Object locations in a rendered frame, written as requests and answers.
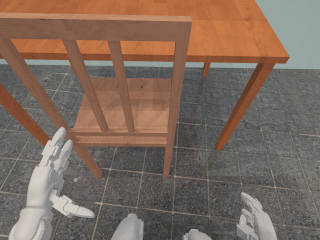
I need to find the robot left thigh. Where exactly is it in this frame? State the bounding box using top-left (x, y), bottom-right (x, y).
top-left (111, 217), bottom-right (144, 240)

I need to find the right robot hand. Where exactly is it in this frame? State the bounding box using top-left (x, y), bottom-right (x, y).
top-left (236, 192), bottom-right (277, 240)

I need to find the left robot hand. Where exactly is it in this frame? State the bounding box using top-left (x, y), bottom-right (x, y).
top-left (26, 127), bottom-right (95, 218)

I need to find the table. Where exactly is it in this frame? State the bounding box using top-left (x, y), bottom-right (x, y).
top-left (0, 0), bottom-right (290, 150)

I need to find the chair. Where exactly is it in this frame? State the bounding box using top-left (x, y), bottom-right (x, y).
top-left (0, 12), bottom-right (192, 179)

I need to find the left robot shin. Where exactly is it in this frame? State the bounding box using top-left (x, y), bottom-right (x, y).
top-left (127, 213), bottom-right (138, 218)

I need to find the left robot forearm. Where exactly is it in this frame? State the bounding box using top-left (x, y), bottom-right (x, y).
top-left (8, 206), bottom-right (54, 240)

